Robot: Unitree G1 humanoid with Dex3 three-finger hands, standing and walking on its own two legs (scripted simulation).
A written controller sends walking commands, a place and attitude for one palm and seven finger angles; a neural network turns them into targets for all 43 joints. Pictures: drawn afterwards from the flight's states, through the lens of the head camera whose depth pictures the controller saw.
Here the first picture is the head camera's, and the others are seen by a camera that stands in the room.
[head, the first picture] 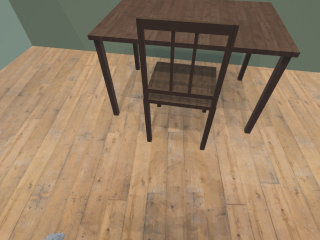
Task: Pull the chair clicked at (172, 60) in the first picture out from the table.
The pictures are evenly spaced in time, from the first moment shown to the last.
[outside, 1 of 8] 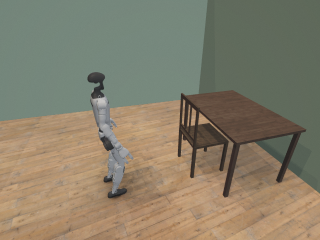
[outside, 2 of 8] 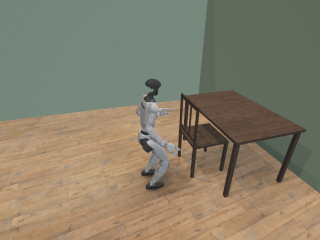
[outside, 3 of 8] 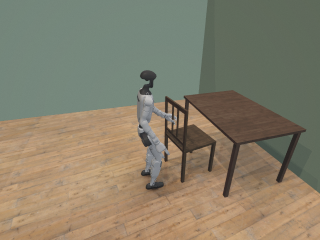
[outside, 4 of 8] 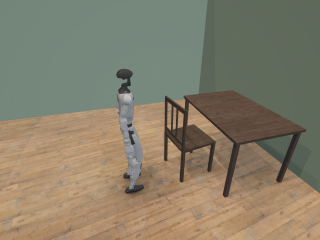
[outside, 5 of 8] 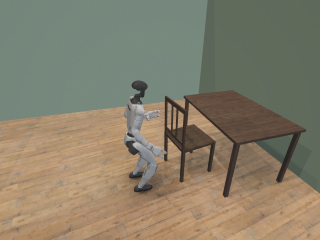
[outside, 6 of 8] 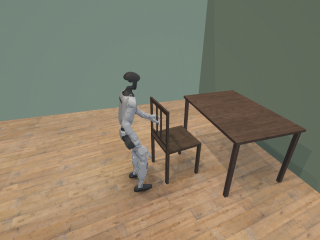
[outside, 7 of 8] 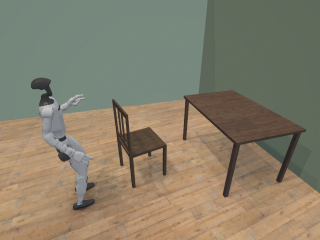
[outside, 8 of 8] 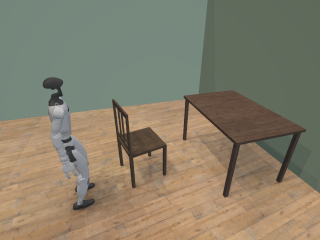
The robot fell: no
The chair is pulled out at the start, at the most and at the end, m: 0.00 0.74 0.74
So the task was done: yes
